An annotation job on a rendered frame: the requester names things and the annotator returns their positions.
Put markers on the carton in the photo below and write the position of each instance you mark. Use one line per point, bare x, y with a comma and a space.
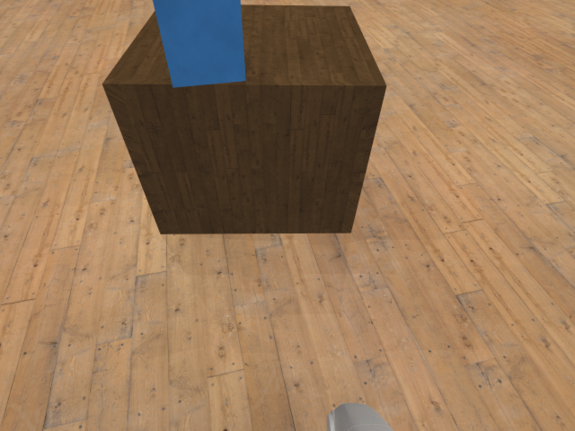
203, 40

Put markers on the pedestal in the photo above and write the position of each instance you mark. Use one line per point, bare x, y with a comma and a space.
285, 151

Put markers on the right robot thigh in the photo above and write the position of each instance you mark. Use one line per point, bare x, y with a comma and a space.
355, 417

